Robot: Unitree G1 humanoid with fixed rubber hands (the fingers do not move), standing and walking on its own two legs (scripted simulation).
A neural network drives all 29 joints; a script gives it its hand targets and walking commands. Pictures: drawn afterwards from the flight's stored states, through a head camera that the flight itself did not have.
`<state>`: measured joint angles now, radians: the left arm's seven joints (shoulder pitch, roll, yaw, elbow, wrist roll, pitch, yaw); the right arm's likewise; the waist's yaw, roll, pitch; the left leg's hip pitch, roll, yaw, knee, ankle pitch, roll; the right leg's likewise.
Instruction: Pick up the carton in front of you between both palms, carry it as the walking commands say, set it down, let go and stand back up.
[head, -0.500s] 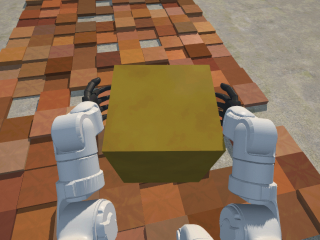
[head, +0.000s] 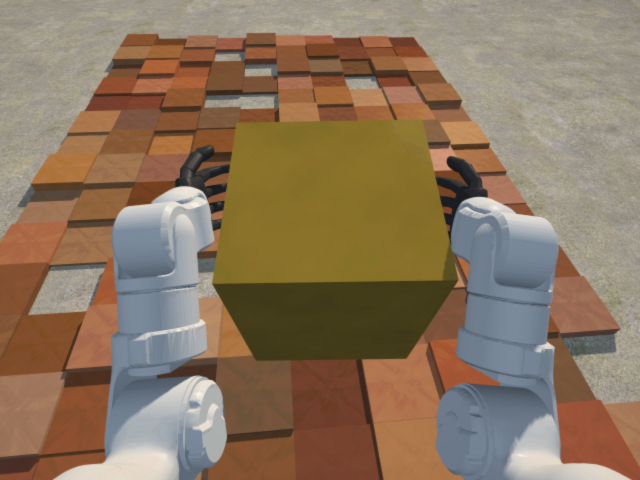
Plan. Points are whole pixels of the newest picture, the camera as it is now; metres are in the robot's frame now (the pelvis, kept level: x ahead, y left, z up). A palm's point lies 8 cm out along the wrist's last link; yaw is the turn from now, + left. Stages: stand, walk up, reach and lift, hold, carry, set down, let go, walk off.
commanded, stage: carry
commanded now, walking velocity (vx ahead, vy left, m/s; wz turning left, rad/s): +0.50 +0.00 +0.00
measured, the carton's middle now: (330, 253) +0.37 +0.01 +0.10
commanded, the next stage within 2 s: none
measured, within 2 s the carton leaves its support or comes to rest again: neither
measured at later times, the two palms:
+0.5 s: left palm (243, 112) +0.66 +0.17 +0.13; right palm (417, 119) +0.65 -0.13 +0.13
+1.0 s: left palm (253, 64) +0.93 +0.19 +0.09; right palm (383, 73) +0.94 -0.11 +0.08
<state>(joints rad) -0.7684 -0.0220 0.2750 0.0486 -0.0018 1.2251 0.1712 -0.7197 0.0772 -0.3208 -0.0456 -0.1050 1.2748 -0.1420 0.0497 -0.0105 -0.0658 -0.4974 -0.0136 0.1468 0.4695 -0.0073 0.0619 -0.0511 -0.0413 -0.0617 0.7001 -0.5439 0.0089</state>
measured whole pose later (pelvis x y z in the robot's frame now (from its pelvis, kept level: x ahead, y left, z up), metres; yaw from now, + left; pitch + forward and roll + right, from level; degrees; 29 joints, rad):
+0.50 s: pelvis +0.32 +0.02 +0.00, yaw +1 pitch +4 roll -1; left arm -0.49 -0.11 0.24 -0.13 0.09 1.12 0.12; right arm -0.50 0.09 -0.21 -0.09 -0.04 1.13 -0.15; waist -0.05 0.00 -0.05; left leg -0.01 -0.06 0.11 0.47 -0.43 0.09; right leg -0.54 0.03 -0.17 0.49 0.04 -0.07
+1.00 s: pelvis +0.67 +0.04 -0.02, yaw +1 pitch +4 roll +2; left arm -0.14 -0.13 0.10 -0.41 0.05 1.14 0.12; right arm -0.11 0.13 -0.08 -0.43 -0.08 1.16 -0.12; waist 0.01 -0.01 -0.10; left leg -0.53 0.00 0.22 0.44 0.01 0.03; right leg 0.10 0.02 -0.09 0.33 -0.42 -0.06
